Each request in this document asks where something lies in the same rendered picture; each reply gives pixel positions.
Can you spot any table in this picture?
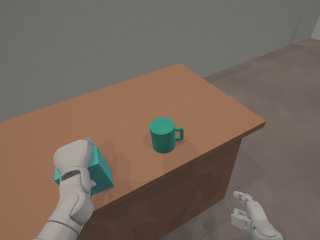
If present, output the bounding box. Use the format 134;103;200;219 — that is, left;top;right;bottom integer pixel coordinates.
0;63;266;240

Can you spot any sponge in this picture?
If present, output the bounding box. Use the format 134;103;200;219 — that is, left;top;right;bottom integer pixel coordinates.
54;146;114;196

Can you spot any left robot forearm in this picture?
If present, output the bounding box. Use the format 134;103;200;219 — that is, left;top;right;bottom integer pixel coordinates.
33;167;94;240

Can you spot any left robot hand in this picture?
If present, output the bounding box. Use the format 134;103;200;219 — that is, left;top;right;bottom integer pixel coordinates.
53;136;96;189

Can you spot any right robot forearm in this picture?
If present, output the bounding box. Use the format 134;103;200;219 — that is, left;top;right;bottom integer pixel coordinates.
251;220;283;240

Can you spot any right robot hand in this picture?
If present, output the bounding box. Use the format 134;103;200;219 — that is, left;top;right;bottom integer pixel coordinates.
231;191;269;236

